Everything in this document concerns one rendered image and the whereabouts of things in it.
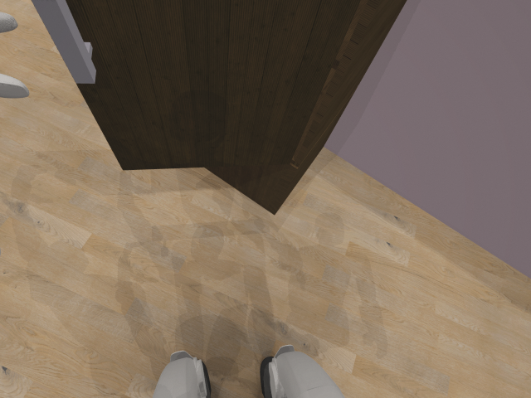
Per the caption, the robot right shin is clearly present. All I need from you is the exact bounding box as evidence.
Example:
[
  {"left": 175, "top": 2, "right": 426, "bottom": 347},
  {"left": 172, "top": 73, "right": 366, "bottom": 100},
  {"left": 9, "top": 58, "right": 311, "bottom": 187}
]
[{"left": 270, "top": 345, "right": 295, "bottom": 398}]

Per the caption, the left robot thigh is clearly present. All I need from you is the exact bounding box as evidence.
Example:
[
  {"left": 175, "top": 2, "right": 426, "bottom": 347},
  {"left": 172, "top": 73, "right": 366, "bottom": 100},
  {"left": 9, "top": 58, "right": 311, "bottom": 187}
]
[{"left": 153, "top": 357, "right": 207, "bottom": 398}]

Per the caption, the cupboard door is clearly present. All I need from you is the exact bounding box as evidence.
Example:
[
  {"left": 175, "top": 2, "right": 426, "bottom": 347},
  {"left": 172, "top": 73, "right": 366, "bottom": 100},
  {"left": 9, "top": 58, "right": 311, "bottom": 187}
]
[{"left": 34, "top": 0, "right": 361, "bottom": 170}]

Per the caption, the robot left hand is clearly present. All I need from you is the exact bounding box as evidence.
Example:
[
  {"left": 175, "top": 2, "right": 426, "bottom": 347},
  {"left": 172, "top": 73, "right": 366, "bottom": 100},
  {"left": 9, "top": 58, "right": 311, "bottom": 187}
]
[{"left": 0, "top": 12, "right": 29, "bottom": 99}]

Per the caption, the handle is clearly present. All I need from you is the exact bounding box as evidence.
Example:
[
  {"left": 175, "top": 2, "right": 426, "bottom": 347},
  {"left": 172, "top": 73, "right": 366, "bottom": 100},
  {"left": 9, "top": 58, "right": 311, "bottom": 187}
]
[{"left": 32, "top": 0, "right": 96, "bottom": 84}]

